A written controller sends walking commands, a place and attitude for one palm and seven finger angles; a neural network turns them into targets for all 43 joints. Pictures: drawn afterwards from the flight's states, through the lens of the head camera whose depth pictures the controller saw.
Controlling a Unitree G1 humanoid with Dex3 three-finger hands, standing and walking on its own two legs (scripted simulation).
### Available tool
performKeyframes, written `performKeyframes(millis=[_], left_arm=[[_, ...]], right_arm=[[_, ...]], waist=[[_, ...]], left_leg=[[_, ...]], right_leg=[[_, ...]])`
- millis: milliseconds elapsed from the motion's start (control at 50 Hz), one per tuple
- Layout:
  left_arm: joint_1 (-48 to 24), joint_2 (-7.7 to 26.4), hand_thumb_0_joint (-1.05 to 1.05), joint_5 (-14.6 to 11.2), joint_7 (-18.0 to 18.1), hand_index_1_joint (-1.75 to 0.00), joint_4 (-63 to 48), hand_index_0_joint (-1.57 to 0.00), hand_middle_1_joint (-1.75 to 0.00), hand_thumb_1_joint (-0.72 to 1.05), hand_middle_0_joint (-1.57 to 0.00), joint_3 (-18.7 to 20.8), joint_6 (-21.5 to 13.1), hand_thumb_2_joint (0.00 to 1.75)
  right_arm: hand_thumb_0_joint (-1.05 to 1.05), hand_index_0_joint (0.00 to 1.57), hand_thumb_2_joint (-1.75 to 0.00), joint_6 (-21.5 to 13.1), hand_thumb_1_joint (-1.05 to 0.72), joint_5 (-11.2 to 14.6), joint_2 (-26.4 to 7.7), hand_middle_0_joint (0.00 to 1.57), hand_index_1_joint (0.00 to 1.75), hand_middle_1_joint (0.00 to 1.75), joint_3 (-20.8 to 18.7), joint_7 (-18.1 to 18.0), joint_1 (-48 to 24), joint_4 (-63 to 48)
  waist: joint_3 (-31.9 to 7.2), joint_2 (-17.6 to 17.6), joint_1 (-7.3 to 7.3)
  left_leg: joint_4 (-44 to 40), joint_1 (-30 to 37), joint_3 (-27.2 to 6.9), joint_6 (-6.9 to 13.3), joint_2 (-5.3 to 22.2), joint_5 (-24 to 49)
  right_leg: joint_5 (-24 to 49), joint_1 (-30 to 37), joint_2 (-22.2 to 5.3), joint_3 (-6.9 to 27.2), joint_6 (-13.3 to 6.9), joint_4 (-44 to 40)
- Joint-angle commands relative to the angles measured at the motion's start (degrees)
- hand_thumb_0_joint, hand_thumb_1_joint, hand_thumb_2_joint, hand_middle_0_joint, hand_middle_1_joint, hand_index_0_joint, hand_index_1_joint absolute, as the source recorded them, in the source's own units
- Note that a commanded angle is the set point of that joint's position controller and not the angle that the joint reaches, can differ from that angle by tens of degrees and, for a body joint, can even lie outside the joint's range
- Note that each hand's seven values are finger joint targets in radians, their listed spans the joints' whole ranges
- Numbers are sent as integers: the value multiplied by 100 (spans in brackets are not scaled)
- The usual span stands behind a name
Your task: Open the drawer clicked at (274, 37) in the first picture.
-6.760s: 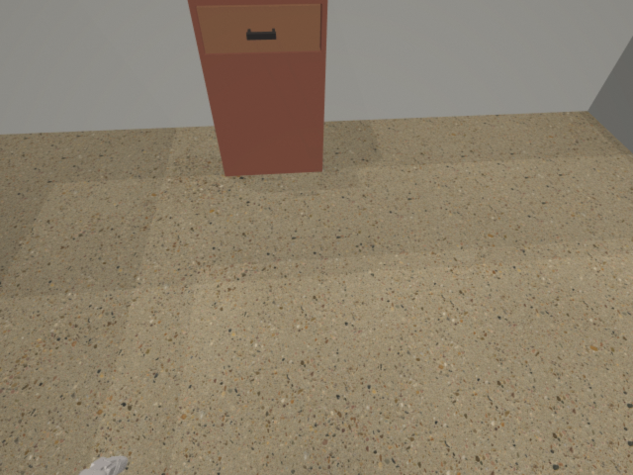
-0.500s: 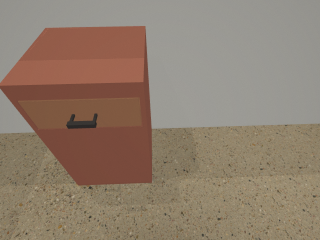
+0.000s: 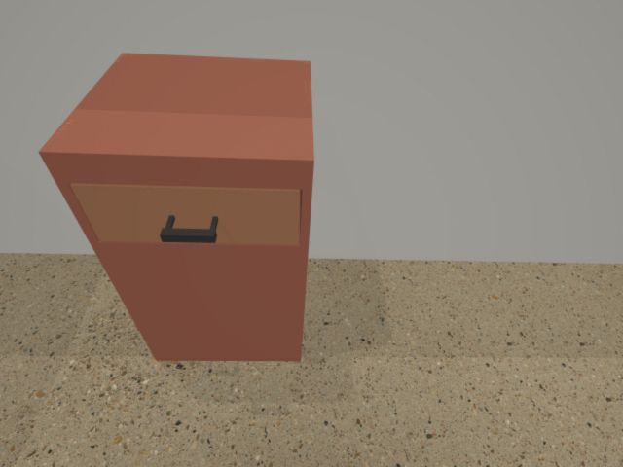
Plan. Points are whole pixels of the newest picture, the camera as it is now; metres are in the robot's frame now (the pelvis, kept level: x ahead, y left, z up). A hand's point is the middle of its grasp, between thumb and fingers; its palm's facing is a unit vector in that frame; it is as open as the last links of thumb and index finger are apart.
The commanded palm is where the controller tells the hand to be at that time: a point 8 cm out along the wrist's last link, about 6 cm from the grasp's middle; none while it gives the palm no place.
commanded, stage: shuffle to correct the standing spot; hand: left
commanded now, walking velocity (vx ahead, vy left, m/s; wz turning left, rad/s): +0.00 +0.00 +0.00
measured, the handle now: (190, 228) +0.56 +0.28 -0.09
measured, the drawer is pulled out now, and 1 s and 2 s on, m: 0.00 0.00 0.00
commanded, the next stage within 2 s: come to a stop and stand still in 0.40 s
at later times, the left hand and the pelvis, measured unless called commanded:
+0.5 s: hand out of the picture -0.01 +0.19 -0.18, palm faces +0.08 -0.99 -0.14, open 7.4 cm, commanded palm none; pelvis +0.04 +0.03 +0.00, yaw +2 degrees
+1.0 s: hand out of the picture +0.12 +0.19 -0.18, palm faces +0.13 -0.97 -0.19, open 7.2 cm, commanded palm none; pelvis +0.05 +0.01 -0.01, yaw +4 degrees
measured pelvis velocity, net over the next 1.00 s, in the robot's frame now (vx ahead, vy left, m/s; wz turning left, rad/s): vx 0.05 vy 0.01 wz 0.06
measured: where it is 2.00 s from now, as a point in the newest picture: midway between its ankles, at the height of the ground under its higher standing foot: outside the picture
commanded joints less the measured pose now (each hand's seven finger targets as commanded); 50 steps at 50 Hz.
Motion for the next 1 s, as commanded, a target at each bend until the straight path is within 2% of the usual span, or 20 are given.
performKeyframes(millis=[0,60,180,260,320,340,360,380,400,440,540,600,680,700,740,780,820,900,960,980], left_arm=[[438,350,0,22,-5,-30,-161,-20,-30,90,-20,57,-87,90],[513,315,0,26,-4,-30,-124,-20,-30,90,-20,56,-95,90],[707,484,0,99,-55,-30,-201,-20,-30,90,-20,204,-78,90],[957,833,0,60,10,-30,-206,-20,-30,90,-20,388,-152,90],[467,748,0,89,14,-30,-348,-20,-30,90,-20,386,-132,90],[361,561,0,77,-27,-30,-376,-20,-30,90,-20,340,-97,90],[358,254,0,73,-59,-30,-428,-20,-30,90,-20,274,-78,90],[211,120,0,112,-67,-30,-524,-20,-30,90,-20,215,-129,90],[57,153,0,123,-94,-30,-539,-20,-30,90,-20,221,-177,90],[-13,141,0,115,-174,-30,-454,-20,-30,90,-20,231,-266,90],[60,-114,0,48,-157,-30,-281,-20,-30,90,-20,162,-235,90],[0,-167,0,-5,-58,-30,-218,-20,-30,90,-20,120,-171,90],[203,183,0,10,15,-30,-201,-20,-30,90,-20,197,-136,90],[332,374,0,24,36,-30,-200,-20,-30,90,-20,243,-159,90],[328,660,0,1,69,-30,-265,-20,-30,90,-20,275,-163,90],[236,776,0,-9,98,-30,-375,-20,-30,90,-20,323,-153,90],[-59,699,0,53,142,-30,-525,-20,-30,90,-20,342,-89,90],[-464,769,0,47,107,-30,-758,-20,-30,90,-20,453,28,90],[-585,307,0,23,38,-30,-917,-20,-30,90,-20,377,160,90],[-438,218,0,63,12,-30,-835,-20,-30,90,-20,352,160,90]], right_arm=[[0,20,-90,-120,-90,32,-682,20,30,30,-95,-22,237,-236],[0,20,-90,-122,-90,36,-666,20,30,30,-94,-20,261,-185],[0,20,-90,19,-90,-18,-779,20,30,30,-162,44,201,-326],[0,20,-90,-17,-90,-24,-426,20,30,30,-136,96,246,-465],[0,20,-90,-65,-90,-13,-319,20,30,30,-137,138,737,-309],[0,20,-90,-84,-90,-24,-463,20,30,30,-151,123,1056,-183],[0,20,-90,-122,-90,-61,-801,20,30,30,-239,95,1447,-71],[0,20,-90,-153,-90,-62,-919,20,30,30,-263,28,1701,-9],[0,20,-90,-160,-90,-38,-856,20,30,30,-240,-12,1585,-14],[0,20,-90,-263,-90,-25,-636,20,30,30,-170,-4,1154,-173],[0,20,-90,-440,-90,13,-412,20,30,30,-55,-109,1149,-11],[0,20,-90,-359,-90,14,-454,20,30,30,-41,-151,947,83],[0,20,-90,-211,-90,77,-399,20,30,30,-129,-151,784,108],[0,20,-90,-191,-90,90,-331,20,30,30,-162,-137,786,71],[0,20,-90,-94,-90,123,-171,20,30,30,-224,-86,1051,53],[0,20,-90,34,-90,134,-57,20,30,30,-246,-76,1062,45],[0,20,-90,88,-90,124,13,20,30,30,-261,-70,853,-8],[0,20,-90,114,-90,88,104,20,30,30,-249,-9,1070,63],[0,20,-90,72,-90,-37,-377,20,30,30,-303,22,590,-231],[0,20,-90,46,-90,-40,-467,20,30,30,-282,2,149,-372]], waist=[[461,311,40],[412,326,43],[766,108,124],[573,-1036,152],[701,-307,-222],[789,329,-337],[780,1602,-424],[831,1892,-494],[941,1234,-425],[817,370,-237],[175,486,-84],[65,698,-18],[263,403,159],[170,72,176],[-75,-354,-6],[-554,-1502,-10],[-366,-1118,-38],[-177,-559,-213],[671,1409,-101],[723,1379,57]], left_leg=[[-1220,-713,-909,104,709,-677],[-1269,-637,-897,112,717,-672],[-920,-1414,-915,239,469,-2142],[1024,-1522,-1,61,-2,-859],[2,-50,62,70,68,-774],[-506,181,-408,151,296,-1075],[-1371,366,-1715,417,1109,-1609],[-2019,712,-2778,817,1664,-1780],[-2015,690,-2909,1148,1844,-1624],[-1909,502,-2307,1232,1727,-669],[-1258,1054,-827,1053,1296,4011],[-901,808,-576,839,1249,4971],[-442,321,-555,457,1078,3709],[-206,-8,-452,245,832,2760],[213,-621,-249,-17,269,553],[1054,-449,21,-154,48,-1243],[1411,-450,-48,-169,100,-1653],[-65,323,217,-175,70,-332],[-1801,-1015,-1398,387,1366,-1246],[-2086,-1575,-1511,555,1532,-1637]], right_leg=[[116,206,-323,355,-189,-368],[163,211,-336,350,-185,-400],[-1747,40,-460,469,-292,-390],[-2524,162,-1701,1939,-889,-1549],[-2142,-1019,-1247,883,-711,-975],[-1929,-1354,-733,350,-528,-239],[-1688,-1802,-123,-335,-300,1139],[-1832,-2482,125,-238,-279,2297],[-1540,-2762,-99,125,-360,3063],[-910,-2662,-363,286,-322,3356],[-375,-1862,-214,109,-82,2343],[-99,-915,-86,119,-55,1249],[964,72,-196,181,-43,-76],[2266,504,-440,470,-101,-103],[4464,914,-1355,1241,-649,353],[4571,743,-1824,1595,-1180,-185],[3990,283,-1807,1573,-1371,-433],[1194,-635,-1235,1225,-870,-490],[-635,-785,-30,94,-191,588],[-470,-290,-31,164,-197,1165]])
